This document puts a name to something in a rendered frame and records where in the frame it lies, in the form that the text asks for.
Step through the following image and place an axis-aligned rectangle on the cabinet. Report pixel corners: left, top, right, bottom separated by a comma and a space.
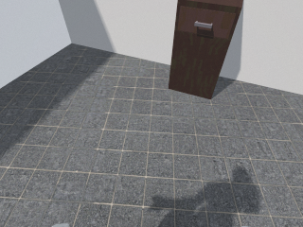
168, 0, 243, 99

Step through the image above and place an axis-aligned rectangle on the drawer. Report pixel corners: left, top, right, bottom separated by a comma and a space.
177, 6, 237, 39

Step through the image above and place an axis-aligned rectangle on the handle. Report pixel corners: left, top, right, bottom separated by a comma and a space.
194, 21, 213, 28

